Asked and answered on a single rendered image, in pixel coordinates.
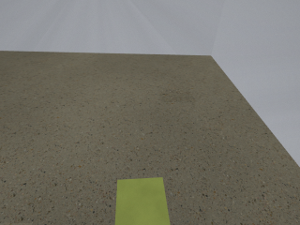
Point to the carton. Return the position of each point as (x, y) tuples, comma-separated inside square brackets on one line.
[(141, 201)]

